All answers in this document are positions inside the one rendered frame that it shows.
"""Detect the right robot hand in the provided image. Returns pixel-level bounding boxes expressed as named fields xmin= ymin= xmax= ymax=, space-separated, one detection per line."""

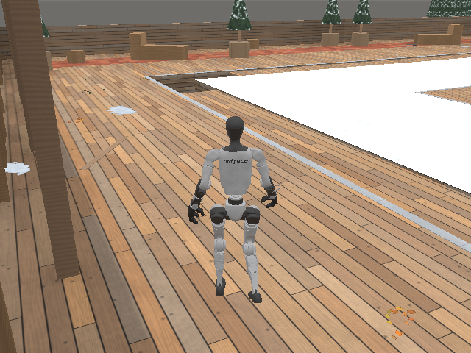
xmin=261 ymin=196 xmax=277 ymax=208

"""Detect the left robot hand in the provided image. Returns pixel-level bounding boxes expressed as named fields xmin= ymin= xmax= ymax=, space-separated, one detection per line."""
xmin=188 ymin=205 xmax=205 ymax=224

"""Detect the humanoid robot torso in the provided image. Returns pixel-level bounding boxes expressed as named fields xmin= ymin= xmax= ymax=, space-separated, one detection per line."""
xmin=218 ymin=145 xmax=252 ymax=221

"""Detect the right robot upper arm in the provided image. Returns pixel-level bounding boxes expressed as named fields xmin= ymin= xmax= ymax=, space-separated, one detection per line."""
xmin=250 ymin=148 xmax=272 ymax=188

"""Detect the right robot forearm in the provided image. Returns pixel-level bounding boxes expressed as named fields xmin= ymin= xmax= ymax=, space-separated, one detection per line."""
xmin=264 ymin=176 xmax=277 ymax=199

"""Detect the robot right foot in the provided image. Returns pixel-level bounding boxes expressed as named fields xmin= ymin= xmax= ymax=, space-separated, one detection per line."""
xmin=248 ymin=290 xmax=262 ymax=303

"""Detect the left robot upper arm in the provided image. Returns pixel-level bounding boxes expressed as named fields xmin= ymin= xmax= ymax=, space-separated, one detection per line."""
xmin=199 ymin=149 xmax=220 ymax=190

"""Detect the left robot forearm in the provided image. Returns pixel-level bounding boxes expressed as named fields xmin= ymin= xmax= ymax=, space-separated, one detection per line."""
xmin=190 ymin=179 xmax=206 ymax=210

